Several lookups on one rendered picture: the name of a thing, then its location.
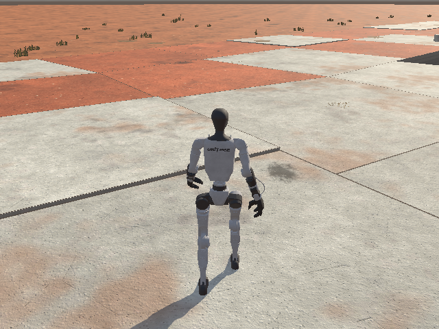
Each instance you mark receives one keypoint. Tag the left robot upper arm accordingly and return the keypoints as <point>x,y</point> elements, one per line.
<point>195,154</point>

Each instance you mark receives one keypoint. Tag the robot right forearm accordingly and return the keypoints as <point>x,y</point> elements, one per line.
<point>252,184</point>

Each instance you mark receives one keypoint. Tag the robot left forearm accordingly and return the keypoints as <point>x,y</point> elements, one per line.
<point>190,176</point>

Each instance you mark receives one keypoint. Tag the left robot shin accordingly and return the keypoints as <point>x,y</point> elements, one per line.
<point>202,262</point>

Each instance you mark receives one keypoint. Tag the robot left thigh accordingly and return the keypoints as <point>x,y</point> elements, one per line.
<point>202,209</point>

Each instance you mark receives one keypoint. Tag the left robot hand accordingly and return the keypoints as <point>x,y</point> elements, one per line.
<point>195,180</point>

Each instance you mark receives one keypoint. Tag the right robot upper arm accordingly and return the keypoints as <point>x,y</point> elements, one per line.
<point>241,145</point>

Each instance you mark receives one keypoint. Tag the right robot hand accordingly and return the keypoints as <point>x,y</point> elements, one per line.
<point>259,208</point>

